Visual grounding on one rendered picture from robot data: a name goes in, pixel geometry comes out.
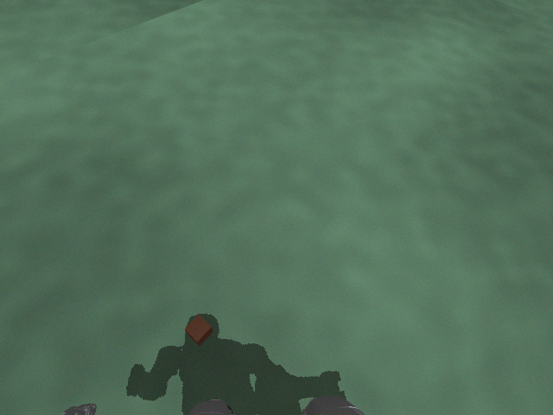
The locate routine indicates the cube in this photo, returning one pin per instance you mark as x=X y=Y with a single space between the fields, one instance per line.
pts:
x=198 y=329

